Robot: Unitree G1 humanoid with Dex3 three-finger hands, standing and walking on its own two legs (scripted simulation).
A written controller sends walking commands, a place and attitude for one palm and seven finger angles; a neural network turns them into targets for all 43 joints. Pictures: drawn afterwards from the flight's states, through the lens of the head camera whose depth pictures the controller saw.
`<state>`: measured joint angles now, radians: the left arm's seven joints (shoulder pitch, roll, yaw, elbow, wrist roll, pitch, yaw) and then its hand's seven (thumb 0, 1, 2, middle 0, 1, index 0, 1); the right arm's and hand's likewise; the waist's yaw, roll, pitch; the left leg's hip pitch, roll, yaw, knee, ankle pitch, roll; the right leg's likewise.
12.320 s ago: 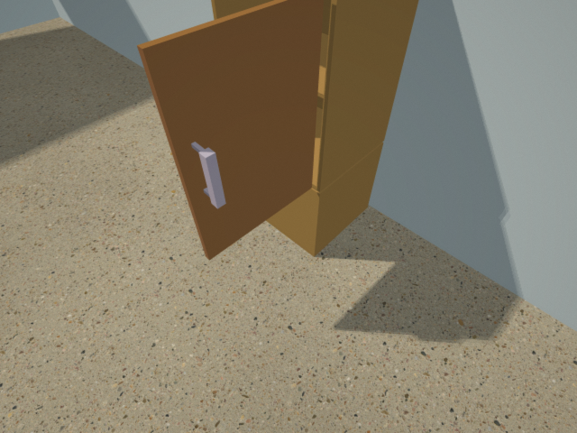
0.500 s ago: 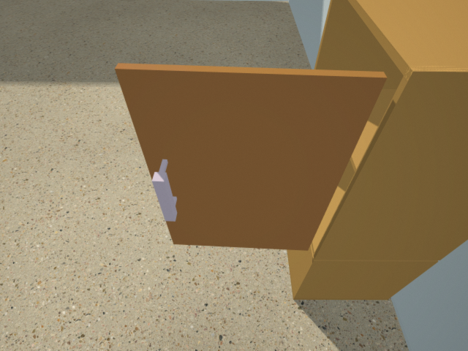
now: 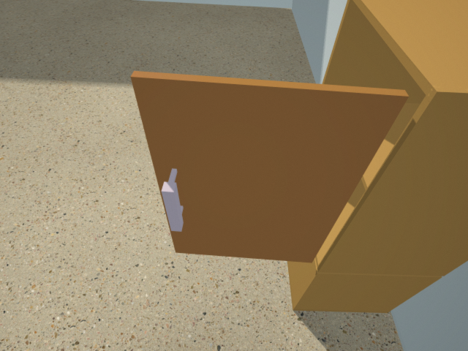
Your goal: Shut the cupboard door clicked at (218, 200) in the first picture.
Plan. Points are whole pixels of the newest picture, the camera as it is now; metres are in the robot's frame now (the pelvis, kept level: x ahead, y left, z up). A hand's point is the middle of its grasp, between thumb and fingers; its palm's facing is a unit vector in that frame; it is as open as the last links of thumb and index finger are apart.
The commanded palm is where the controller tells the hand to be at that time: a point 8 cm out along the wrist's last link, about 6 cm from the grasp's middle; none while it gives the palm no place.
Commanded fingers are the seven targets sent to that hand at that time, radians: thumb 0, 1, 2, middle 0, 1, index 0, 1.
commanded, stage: come to a stop and stand still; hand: left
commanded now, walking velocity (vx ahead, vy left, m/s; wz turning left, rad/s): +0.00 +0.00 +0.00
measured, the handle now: (175, 200) +0.42 +0.16 -0.03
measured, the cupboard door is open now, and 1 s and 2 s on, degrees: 87 87 87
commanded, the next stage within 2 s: look again from close up in 0.36 s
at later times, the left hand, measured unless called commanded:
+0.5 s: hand out of the picture +0.00 +0.18 -0.18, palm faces +0.00 -0.98 -0.18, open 7.4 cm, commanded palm none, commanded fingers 0.00 0.90 0.90 -0.20 -0.30 -0.20 -0.30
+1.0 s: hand out of the picture -0.02 +0.17 -0.18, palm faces +0.01 -0.99 -0.16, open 7.4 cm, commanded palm none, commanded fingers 0.00 0.90 0.90 -0.20 -0.30 -0.20 -0.30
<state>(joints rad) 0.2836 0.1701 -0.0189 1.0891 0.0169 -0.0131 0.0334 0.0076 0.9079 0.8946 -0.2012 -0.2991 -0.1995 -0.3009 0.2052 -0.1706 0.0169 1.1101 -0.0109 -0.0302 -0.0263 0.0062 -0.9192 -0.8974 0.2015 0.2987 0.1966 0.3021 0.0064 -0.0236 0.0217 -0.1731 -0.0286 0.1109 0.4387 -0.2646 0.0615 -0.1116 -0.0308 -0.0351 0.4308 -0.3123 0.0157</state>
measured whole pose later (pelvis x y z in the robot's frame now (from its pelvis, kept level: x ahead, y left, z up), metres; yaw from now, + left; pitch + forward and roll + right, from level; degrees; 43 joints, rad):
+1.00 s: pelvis -0.01 +0.00 +0.00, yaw +0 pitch -1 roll +0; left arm 0.30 0.15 -0.02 1.12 0.02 -0.01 0.03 0.01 0.91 0.89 -0.20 -0.30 -0.20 -0.30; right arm 0.26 -0.15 0.01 1.15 -0.01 -0.03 -0.03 0.01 -0.92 -0.90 0.20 0.30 0.20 0.30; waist 0.00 -0.03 0.03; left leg -0.15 -0.04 0.12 0.38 -0.22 0.07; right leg -0.10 -0.04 -0.03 0.40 -0.28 0.02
